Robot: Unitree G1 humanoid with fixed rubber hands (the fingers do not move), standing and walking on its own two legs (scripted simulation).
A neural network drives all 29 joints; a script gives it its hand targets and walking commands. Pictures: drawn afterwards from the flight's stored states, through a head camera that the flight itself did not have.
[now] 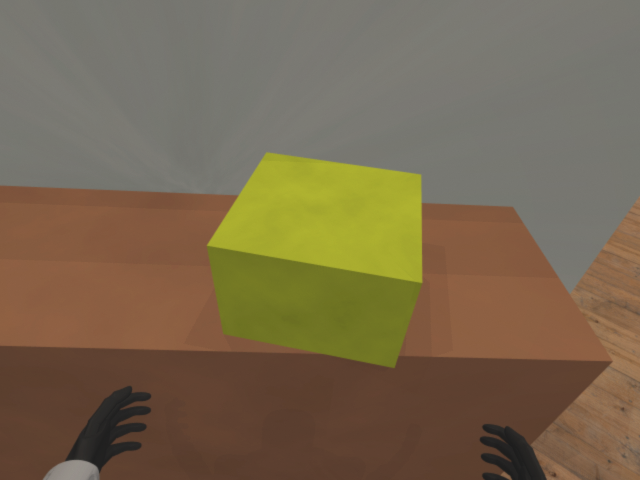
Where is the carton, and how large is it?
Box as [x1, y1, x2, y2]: [207, 152, 421, 367]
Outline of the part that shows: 266,152 207,244 223,333 394,367 421,285 420,174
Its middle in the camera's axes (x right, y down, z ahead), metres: +0.01 +0.02 +0.66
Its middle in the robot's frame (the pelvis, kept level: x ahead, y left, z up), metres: +0.49 +0.01 +0.03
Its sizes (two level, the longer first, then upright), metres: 0.282 0.267 0.195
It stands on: a pedestal, 0.71 m high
